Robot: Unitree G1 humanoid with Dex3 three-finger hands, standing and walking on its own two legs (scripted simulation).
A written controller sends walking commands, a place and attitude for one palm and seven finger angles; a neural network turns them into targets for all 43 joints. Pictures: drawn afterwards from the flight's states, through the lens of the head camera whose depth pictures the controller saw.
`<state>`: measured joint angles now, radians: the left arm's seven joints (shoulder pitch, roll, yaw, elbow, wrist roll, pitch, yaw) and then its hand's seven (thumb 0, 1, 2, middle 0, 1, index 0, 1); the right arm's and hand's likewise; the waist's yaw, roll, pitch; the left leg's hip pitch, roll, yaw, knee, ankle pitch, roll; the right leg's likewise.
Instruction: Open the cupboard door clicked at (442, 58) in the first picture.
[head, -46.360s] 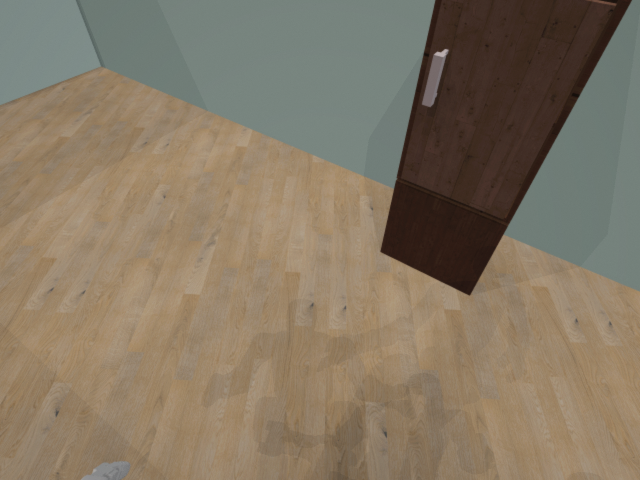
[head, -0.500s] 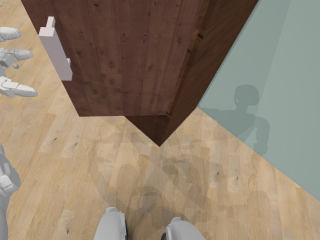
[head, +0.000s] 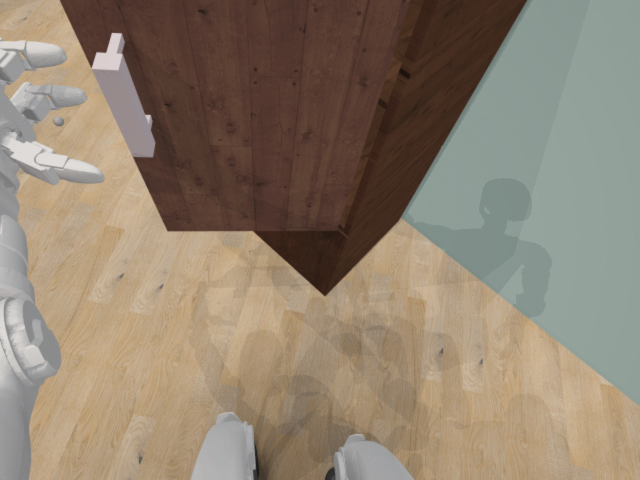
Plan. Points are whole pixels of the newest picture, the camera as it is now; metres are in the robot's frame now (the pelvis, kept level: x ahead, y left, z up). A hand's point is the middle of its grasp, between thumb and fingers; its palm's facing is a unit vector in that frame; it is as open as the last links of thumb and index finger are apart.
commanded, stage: move the hooked fingers beside the handle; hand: left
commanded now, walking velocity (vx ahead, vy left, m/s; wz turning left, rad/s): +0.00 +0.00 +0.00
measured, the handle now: (131, 98) +0.55 +0.21 +0.10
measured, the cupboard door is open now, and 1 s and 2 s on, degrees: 46 46 46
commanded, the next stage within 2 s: slide the fingers in behind the handle in 0.42 s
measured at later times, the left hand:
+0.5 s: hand (52, 126) +0.50 +0.28 +0.10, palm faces +0.04 -1.00 -0.01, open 14.0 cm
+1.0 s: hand (83, 124) +0.50 +0.25 +0.10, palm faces +0.03 -1.00 +0.00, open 14.0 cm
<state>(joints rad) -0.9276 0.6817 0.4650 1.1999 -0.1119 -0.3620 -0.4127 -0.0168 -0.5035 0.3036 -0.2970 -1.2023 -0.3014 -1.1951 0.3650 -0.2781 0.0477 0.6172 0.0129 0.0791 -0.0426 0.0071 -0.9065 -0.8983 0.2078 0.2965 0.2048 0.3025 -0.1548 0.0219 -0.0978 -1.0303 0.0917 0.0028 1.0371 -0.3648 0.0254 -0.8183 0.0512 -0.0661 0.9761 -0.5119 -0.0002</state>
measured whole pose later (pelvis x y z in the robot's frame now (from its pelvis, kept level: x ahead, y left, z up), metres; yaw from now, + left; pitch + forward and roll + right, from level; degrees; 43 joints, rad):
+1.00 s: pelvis +0.01 +0.00 +0.00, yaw +0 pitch +21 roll -5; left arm -0.89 0.63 0.44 1.16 -0.12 -0.32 -0.37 -0.02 -0.50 0.30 -0.30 -1.20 -0.30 -1.20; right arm 0.38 -0.27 0.04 0.62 0.01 0.08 -0.03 0.01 -0.91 -0.90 0.21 0.30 0.20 0.30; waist -0.16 0.03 -0.11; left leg -1.02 0.09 0.01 1.04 -0.38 0.03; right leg -0.81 0.05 -0.06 0.97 -0.52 0.00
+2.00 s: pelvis +0.00 -0.02 +0.00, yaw +0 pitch +19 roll -4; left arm -0.86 0.53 0.40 1.16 -0.12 -0.36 -0.28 -0.02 -0.50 0.30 -0.30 -1.20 -0.30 -1.19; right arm 0.39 -0.27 0.02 0.64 0.01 0.06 -0.02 0.01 -0.91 -0.90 0.21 0.30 0.20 0.30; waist -0.16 0.04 -0.12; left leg -0.99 0.10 0.00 1.02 -0.37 0.00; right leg -0.79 0.06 -0.06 0.99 -0.53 -0.02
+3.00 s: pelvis +0.00 -0.01 +0.00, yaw +0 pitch +19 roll -4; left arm -0.87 0.51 0.40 1.17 -0.10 -0.36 -0.26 0.02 0.66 0.82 -0.36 -1.35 -0.37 -1.34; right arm 0.39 -0.27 0.03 0.64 0.01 0.07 -0.02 0.01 -0.91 -0.90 0.21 0.30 0.20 0.30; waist -0.17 0.04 -0.12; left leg -0.98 0.09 0.01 1.02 -0.36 0.01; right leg -0.79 0.06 -0.05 0.98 -0.52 -0.02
